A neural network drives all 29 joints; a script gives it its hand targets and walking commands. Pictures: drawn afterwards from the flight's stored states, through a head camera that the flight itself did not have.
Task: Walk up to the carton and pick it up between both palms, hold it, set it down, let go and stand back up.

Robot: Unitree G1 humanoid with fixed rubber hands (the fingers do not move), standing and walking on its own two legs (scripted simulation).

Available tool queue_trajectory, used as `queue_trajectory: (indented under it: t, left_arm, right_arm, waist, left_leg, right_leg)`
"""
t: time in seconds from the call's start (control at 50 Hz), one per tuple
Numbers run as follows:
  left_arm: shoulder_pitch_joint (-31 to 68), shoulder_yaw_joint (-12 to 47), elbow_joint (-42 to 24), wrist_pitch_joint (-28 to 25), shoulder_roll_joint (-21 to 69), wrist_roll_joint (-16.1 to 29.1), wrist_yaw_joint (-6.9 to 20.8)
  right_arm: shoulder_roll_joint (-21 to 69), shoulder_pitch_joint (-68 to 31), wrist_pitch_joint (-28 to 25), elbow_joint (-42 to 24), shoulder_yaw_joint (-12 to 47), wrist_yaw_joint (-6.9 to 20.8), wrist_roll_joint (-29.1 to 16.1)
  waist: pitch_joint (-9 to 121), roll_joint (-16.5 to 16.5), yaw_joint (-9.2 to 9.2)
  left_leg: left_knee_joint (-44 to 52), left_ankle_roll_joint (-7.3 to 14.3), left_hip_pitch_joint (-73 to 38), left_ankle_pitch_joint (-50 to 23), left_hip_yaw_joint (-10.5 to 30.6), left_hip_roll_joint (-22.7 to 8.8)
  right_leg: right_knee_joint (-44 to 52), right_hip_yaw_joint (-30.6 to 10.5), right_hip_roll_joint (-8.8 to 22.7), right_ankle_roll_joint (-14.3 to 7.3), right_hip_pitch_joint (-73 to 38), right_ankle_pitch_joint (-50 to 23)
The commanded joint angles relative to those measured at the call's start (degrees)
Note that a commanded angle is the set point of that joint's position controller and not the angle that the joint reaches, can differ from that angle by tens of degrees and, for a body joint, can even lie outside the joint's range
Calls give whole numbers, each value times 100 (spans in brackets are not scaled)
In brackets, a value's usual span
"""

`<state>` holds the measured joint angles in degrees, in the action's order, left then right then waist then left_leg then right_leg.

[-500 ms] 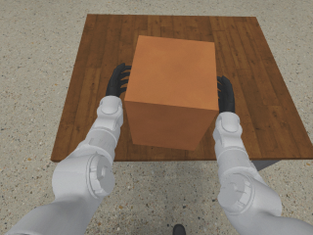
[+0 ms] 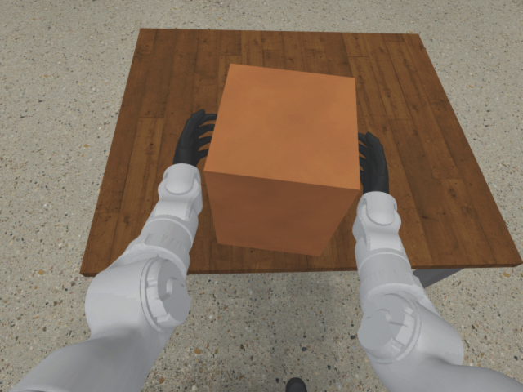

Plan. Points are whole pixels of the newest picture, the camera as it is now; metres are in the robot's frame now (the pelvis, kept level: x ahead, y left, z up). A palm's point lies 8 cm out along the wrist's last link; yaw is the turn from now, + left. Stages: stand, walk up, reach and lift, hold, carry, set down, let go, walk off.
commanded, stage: set down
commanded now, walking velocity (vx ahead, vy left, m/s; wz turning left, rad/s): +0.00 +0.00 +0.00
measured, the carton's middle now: (279, 169) +0.47 -0.08 -0.01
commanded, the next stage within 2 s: none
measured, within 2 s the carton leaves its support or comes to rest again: neither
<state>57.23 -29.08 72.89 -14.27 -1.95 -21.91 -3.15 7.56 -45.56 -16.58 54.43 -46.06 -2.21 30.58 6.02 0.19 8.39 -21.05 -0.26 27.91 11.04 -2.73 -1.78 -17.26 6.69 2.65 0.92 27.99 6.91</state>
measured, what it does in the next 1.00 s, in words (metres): stands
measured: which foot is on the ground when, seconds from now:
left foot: down 0.00-1.00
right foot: down 0.00-1.00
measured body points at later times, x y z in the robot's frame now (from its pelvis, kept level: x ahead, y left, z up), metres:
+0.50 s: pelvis +0.00 -0.01 +0.00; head +0.11 +0.00 +0.44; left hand +0.48 +0.07 +0.04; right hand +0.40 -0.22 +0.03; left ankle -0.03 +0.12 -0.74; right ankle -0.01 -0.13 -0.74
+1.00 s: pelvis +0.00 +0.00 +0.00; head +0.11 +0.01 +0.43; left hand +0.48 +0.07 +0.04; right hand +0.40 -0.22 +0.03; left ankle -0.03 +0.12 -0.74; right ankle -0.01 -0.13 -0.74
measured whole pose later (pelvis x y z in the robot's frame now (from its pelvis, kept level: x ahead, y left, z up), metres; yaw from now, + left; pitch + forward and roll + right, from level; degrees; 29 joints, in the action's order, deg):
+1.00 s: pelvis +0.00 +0.00 +0.00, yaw -2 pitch +18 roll -1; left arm 57.6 -31.9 70.6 -14.0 -1.9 -24.3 -2.3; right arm 6.5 -47.6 -16.7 56.0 -45.9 -0.7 30.0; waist 4.6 0.6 7.5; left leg -22.1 -0.1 28.4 11.5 -4.2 -2.1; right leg -18.4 4.9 2.3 1.0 29.2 6.8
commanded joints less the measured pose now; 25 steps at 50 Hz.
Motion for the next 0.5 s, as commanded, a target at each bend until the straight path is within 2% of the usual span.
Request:
queue_trajectory:
  t: [0.0, 0.04, 0.08, 0.1, 0.12, 0.14, 0.16, 0.18, 0.2, 0.22, 0.26, 0.28, 0.3, 0.38, 0.4, 0.42, 0.44, 0.46, 0.48]
  left_arm:
    - [2933, 1016, -115, -102, 2618, -335, 719]
    - [2807, 956, -120, -92, 2583, -363, 705]
    - [2793, 885, -142, -90, 2556, -403, 726]
    - [2777, 853, -57, -78, 2509, -399, 731]
    - [2744, 895, -34, -47, 2547, -431, 757]
    - [2682, 746, 23, -26, 2487, -496, 772]
    - [2687, 696, -33, -2, 2420, -520, 779]
    - [2750, 738, -57, -18, 2416, -516, 786]
    - [2739, 724, -89, -47, 2451, -522, 787]
    - [2803, 755, -122, -57, 2420, -526, 804]
    - [2732, 692, -56, -57, 2410, -547, 821]
    - [2773, 708, -112, -72, 2401, -541, 814]
    - [2672, 665, -51, -73, 2397, -530, 829]
    - [2740, 582, -122, -107, 2317, -578, 830]
    - [2600, 477, -56, -61, 2225, -626, 854]
    - [2671, 551, -130, -71, 2270, -582, 868]
    - [2572, 446, -123, -65, 2268, -624, 861]
    - [2625, 434, -91, -44, 2140, -616, 867]
    - [2677, 451, -127, -60, 2140, -612, 852]
  right_arm:
    - [2227, -3033, -295, 242, 1543, 797, 326]
    - [2198, -2880, -271, 413, 1473, 812, 401]
    - [2221, -2848, -264, 362, 1450, 787, 426]
    - [2260, -2899, -247, 324, 1491, 799, 439]
    - [2262, -2760, -209, 409, 1487, 786, 401]
    - [2332, -2724, -157, 429, 1447, 794, 437]
    - [2241, -2805, -177, 254, 1411, 783, 436]
    - [2246, -2822, -172, 203, 1405, 787, 418]
    - [2283, -2825, -176, 152, 1389, 790, 460]
    - [2307, -2724, -147, 254, 1347, 783, 489]
    - [2325, -2654, -142, 268, 1369, 794, 503]
    - [2361, -2639, -135, 250, 1371, 766, 540]
    - [2378, -2667, -152, 115, 1410, 777, 554]
    - [2414, -2565, -108, 229, 1369, 775, 565]
    - [2350, -2451, -60, 263, 1380, 769, 562]
    - [2383, -2453, -45, 227, 1345, 775, 551]
    - [2363, -2443, -52, 127, 1356, 789, 573]
    - [2250, -2404, 9, 302, 1301, 766, 540]
    - [2234, -2434, -5, 220, 1305, 760, 545]
  waist:
    - [3629, -646, 136]
    - [3494, -662, 96]
    - [3421, -569, 116]
    - [3388, -578, 36]
    - [3264, -524, 158]
    - [3193, -495, 49]
    - [3234, -410, 39]
    - [3240, -527, 84]
    - [3323, -500, 51]
    - [3309, -498, 125]
    - [3334, -471, 71]
    - [3401, -430, 106]
    - [3444, -384, 20]
    - [3397, -417, 87]
    - [3201, -343, 18]
    - [3196, -392, 131]
    - [3184, -309, 29]
    - [3082, -277, 88]
    - [3206, -319, 56]
  left_leg:
    - [-400, -466, -1857, -3006, 7, -48]
    - [-403, -451, -1960, -3121, 34, -69]
    - [-383, -407, -1837, -2912, -7, -35]
    - [-357, -379, -1637, -2818, -47, -10]
    - [-304, -396, -1626, -2699, -22, 3]
    - [-238, -336, -1498, -2491, -65, 22]
    - [-153, -297, -1428, -2294, -62, 37]
    - [-165, -303, -1438, -2246, -61, 43]
    - [-115, -311, -1332, -2132, -78, 48]
    - [-122, -287, -1340, -2139, -78, 63]
    - [-171, -291, -1302, -2235, -90, 70]
    - [-152, -291, -1304, -2225, -90, 60]
    - [-99, -252, -1141, -1994, -136, 100]
    - [-107, -244, -1105, -1953, -62, 77]
    - [-58, -230, -1002, -1810, -85, 91]
    - [-45, -212, -1107, -1778, -78, 98]
    - [-10, -210, -1099, -1695, -91, 114]
    - [32, -179, -977, -1571, -103, 139]
    - [15, -180, -936, -1560, -121, 158]
  right_leg:
    - [-421, 136, -277, -50, -1496, -2602]
    - [-402, 116, -267, -20, -1438, -2490]
    - [-391, 87, -249, -11, -1553, -2522]
    - [-433, 67, -244, -12, -1680, -2612]
    - [-437, 88, -234, 8, -1772, -2744]
    - [-405, 25, -199, 10, -1868, -2620]
    - [-403, 24, -196, 42, -1990, -2561]
    - [-420, 32, -191, 38, -1951, -2603]
    - [-421, 47, -194, 35, -1974, -2555]
    - [-443, 28, -177, 54, -1985, -2618]
    - [-456, 21, -167, 69, -1990, -2672]
    - [-485, 14, -178, 81, -2063, -2738]
    - [-459, 10, -164, 98, -2180, -2766]
    - [-543, -33, -143, 99, -2240, -2786]
    - [-563, -19, -146, 113, -2353, -2818]
    - [-505, -51, -135, 133, -2248, -2751]
    - [-506, -17, -148, 132, -2344, -2689]
    - [-511, -78, -131, 127, -2358, -2729]
    - [-530, -68, -143, 121, -2348, -2677]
